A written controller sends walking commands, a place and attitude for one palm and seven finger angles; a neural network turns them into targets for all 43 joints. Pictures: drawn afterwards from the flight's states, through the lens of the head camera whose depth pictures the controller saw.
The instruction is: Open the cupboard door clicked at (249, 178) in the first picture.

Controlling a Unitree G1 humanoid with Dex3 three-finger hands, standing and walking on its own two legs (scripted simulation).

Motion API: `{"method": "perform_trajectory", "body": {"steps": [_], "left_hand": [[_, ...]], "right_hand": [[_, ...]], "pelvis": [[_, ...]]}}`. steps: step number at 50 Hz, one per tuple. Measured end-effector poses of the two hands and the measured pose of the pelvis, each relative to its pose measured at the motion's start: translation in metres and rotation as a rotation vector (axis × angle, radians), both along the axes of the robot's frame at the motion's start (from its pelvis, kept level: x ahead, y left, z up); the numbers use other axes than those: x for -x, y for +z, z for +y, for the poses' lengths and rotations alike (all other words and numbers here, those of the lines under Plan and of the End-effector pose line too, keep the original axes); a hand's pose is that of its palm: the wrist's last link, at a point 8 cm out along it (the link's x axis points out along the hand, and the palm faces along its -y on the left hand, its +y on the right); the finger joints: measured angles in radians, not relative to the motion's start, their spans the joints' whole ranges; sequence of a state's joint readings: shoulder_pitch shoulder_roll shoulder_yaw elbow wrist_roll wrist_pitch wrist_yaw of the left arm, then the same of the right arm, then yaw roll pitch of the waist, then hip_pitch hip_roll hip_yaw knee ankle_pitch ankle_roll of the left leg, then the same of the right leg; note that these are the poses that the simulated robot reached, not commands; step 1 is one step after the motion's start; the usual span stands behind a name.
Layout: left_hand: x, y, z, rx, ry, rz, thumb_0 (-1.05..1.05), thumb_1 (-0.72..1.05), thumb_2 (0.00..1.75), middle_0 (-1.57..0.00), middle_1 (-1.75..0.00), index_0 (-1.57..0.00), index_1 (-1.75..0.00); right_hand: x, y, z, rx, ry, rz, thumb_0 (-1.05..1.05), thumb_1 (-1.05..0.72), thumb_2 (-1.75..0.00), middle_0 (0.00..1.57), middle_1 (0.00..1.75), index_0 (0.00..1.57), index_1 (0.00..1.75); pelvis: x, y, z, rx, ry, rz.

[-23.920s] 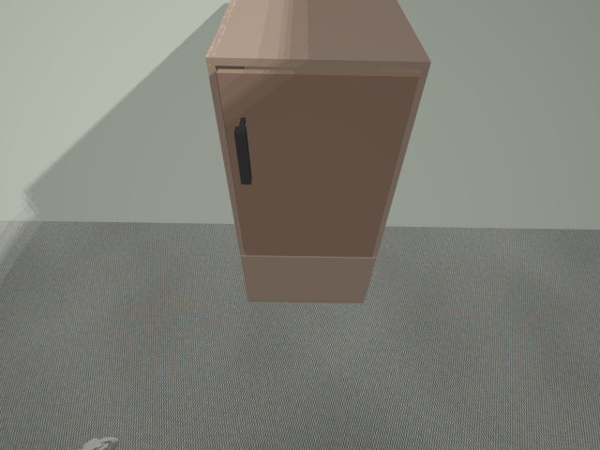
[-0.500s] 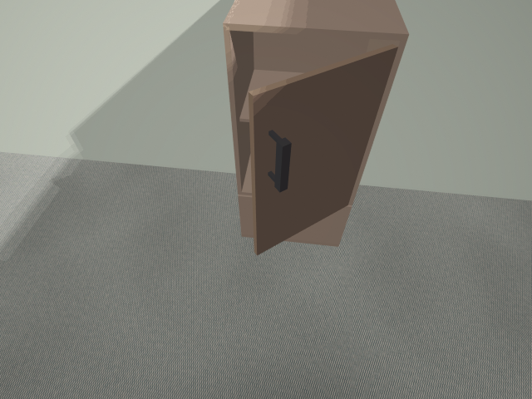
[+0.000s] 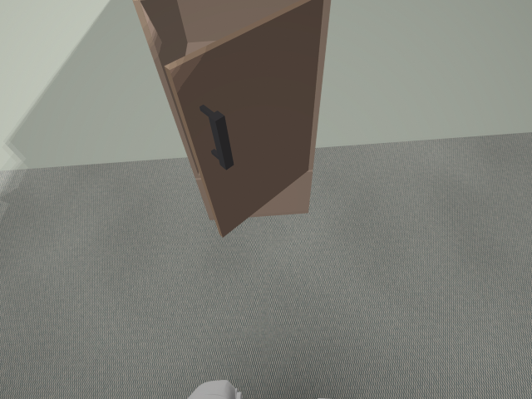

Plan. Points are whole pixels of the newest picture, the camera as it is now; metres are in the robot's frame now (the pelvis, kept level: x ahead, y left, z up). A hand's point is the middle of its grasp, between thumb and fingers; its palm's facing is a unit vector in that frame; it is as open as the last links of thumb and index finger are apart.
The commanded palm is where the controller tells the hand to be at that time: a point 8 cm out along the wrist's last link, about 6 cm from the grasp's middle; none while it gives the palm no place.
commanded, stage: walk to a spot facing it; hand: left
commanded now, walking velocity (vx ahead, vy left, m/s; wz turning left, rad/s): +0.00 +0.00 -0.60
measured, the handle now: (216, 137) +0.61 +0.16 -0.01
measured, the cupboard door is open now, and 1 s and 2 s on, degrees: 40 40 40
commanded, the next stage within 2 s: none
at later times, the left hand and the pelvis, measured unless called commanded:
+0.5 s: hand out of the picture +0.13 +0.23 -0.16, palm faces -0.19 -0.95 -0.23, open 7.4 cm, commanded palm none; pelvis +0.01 +0.03 +0.01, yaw -16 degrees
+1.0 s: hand (212, 347) +0.22 +0.13 -0.17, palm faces -0.58 -0.79 -0.20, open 7.4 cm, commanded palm none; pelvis +0.02 +0.03 +0.00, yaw -36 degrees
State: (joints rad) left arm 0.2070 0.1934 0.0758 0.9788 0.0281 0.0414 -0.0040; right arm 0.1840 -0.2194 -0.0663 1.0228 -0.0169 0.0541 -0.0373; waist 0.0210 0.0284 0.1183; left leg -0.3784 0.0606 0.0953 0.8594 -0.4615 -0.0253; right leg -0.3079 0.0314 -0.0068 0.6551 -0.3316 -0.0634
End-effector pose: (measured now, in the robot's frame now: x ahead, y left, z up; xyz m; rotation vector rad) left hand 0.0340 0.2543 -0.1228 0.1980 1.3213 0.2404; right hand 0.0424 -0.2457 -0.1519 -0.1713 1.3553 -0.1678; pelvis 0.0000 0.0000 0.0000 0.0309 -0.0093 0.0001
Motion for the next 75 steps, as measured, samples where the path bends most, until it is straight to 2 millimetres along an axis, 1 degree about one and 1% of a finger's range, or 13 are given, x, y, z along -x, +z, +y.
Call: {"method": "perform_trajectory", "body": {"steps": [10, 20, 23, 28, 36, 39, 44, 50, 55, 60, 64, 67, 75], "left_hand": [[-0.014, 0.012, -0.014, 0.013, -0.099, 0.040, 0.00, 0.90, 0.90, -0.20, -0.30, -0.21, -0.30], [-0.055, -0.004, 0.013, 0.039, -0.201, 0.010, 0.00, 0.90, 0.90, -0.20, -0.30, -0.21, -0.30], [-0.078, -0.010, 0.021, 0.050, -0.242, -0.016, 0.00, 0.90, 0.90, -0.20, -0.30, -0.21, -0.30], [-0.121, 0.000, 0.017, 0.055, -0.321, -0.081, 0.00, 0.90, 0.90, -0.20, -0.30, -0.20, -0.30], [-0.181, 0.002, -0.031, 0.031, -0.532, -0.163, 0.00, 0.91, 0.90, -0.20, -0.30, -0.20, -0.30], [-0.187, 0.001, -0.047, 0.021, -0.580, -0.164, 0.00, 0.90, 0.90, -0.20, -0.30, -0.20, -0.30], [-0.189, -0.002, -0.064, 0.043, -0.648, -0.117, 0.00, 0.90, 0.90, -0.20, -0.30, -0.20, -0.30], [-0.205, -0.017, -0.078, 0.106, -0.718, -0.079, 0.00, 0.90, 0.90, -0.20, -0.30, -0.21, -0.30], [-0.222, -0.005, -0.100, 0.136, -0.765, -0.097, 0.01, 0.90, 0.90, -0.20, -0.30, -0.20, -0.30], [-0.232, 0.006, -0.133, 0.129, -0.845, -0.119, 0.00, 0.90, 0.90, -0.20, -0.30, -0.20, -0.30], [-0.236, 0.002, -0.160, 0.097, -0.920, -0.166, 0.00, 0.90, 0.90, -0.20, -0.30, -0.20, -0.30], [-0.230, 0.006, -0.168, 0.078, -0.941, -0.151, 0.00, 0.90, 0.90, -0.20, -0.30, -0.20, -0.30], [-0.215, 0.004, -0.161, 0.079, -0.975, -0.029, 0.00, 0.90, 0.90, -0.20, -0.30, -0.21, -0.30]], "right_hand": [[-0.030, 0.031, -0.015, 0.026, -0.092, -0.146, 0.01, -0.91, -0.89, 0.20, 0.30, 0.20, 0.30], [-0.048, 0.048, 0.002, 0.086, -0.150, -0.282, 0.01, -0.91, -0.89, 0.20, 0.30, 0.20, 0.30], [-0.032, 0.047, 0.008, 0.116, -0.153, -0.268, 0.01, -0.91, -0.89, 0.20, 0.30, 0.20, 0.30], [0.015, 0.048, 0.015, 0.116, -0.197, -0.162, 0.01, -0.90, -0.89, 0.21, 0.30, 0.20, 0.30], [0.101, 0.020, 0.002, 0.088, -0.400, -0.059, 0.01, -0.90, -0.89, 0.21, 0.30, 0.20, 0.30], [0.122, 0.015, -0.005, 0.100, -0.467, -0.019, 0.01, -0.90, -0.89, 0.21, 0.30, 0.20, 0.30], [0.129, 0.032, -0.003, 0.127, -0.539, -0.048, 0.01, -0.91, -0.89, 0.20, 0.30, 0.20, 0.30], [0.135, 0.038, 0.019, 0.164, -0.591, -0.098, 0.01, -0.91, -0.89, 0.20, 0.30, 0.20, 0.30], [0.154, 0.046, 0.044, 0.121, -0.634, -0.039, 0.01, -0.91, -0.89, 0.21, 0.30, 0.20, 0.30], [0.177, 0.039, 0.052, 0.078, -0.718, -0.022, 0.01, -0.90, -0.89, 0.21, 0.30, 0.20, 0.30], [0.202, 0.017, 0.046, 0.052, -0.804, -0.023, 0.01, -0.90, -0.89, 0.21, 0.30, 0.20, 0.30], [0.209, 0.015, 0.037, 0.056, -0.845, -0.009, 0.01, -0.90, -0.89, 0.21, 0.30, 0.20, 0.30], [0.176, 0.045, -0.001, 0.128, -0.888, -0.147, 0.01, -0.91, -0.89, 0.20, 0.30, 0.20, 0.30]], "pelvis": [[-0.002, 0.018, -0.004, -0.017, -0.131, 0.036], [-0.007, 0.011, 0.024, 0.017, -0.242, 0.062], [-0.007, 0.006, 0.032, 0.032, -0.260, 0.056], [-0.009, 0.013, 0.032, 0.053, -0.314, 0.041], [-0.010, -0.004, 0.011, 0.031, -0.437, 0.028], [-0.007, -0.006, 0.012, 0.041, -0.478, 0.022], [-0.007, 0.003, 0.015, 0.020, -0.547, 0.022], [-0.018, -0.002, 0.026, 0.039, -0.625, 0.044], [-0.019, 0.011, 0.019, 0.049, -0.681, 0.048], [-0.015, 0.013, 0.007, 0.053, -0.747, 0.051], [-0.006, -0.003, -0.009, 0.017, -0.804, 0.039], [-0.005, 0.000, -0.011, 0.025, -0.836, 0.029], [-0.022, 0.014, -0.023, 0.003, -0.941, 0.029]]}}
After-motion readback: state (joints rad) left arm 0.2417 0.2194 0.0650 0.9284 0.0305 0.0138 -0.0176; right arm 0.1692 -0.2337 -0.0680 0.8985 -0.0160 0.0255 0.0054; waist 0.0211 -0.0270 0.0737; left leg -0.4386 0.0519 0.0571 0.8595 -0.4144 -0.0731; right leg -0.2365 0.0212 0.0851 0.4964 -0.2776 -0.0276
